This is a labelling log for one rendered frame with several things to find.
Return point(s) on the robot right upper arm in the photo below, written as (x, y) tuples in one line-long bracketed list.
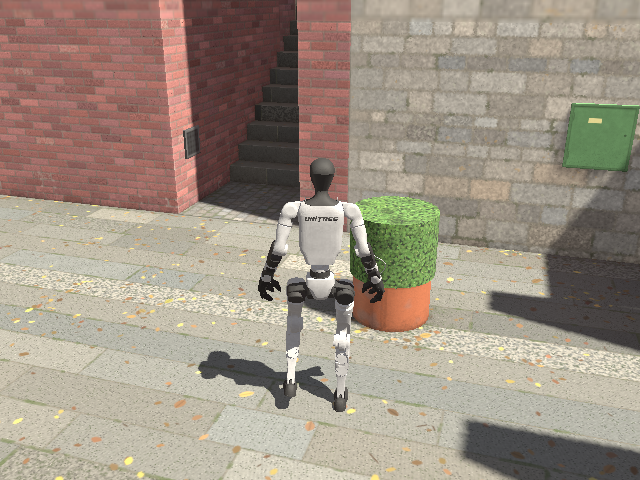
[(352, 212)]

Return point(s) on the robot left forearm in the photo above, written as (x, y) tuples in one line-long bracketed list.
[(270, 265)]

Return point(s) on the robot left upper arm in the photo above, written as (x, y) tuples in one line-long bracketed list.
[(290, 210)]

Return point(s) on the right robot hand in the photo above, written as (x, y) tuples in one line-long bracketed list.
[(379, 288)]

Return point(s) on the right robot foot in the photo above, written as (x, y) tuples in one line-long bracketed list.
[(340, 404)]

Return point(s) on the left robot hand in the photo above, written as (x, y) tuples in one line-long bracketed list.
[(263, 286)]

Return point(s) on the humanoid robot head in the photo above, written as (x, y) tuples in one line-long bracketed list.
[(321, 172)]

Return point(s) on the robot right forearm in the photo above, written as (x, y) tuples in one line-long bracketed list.
[(371, 267)]

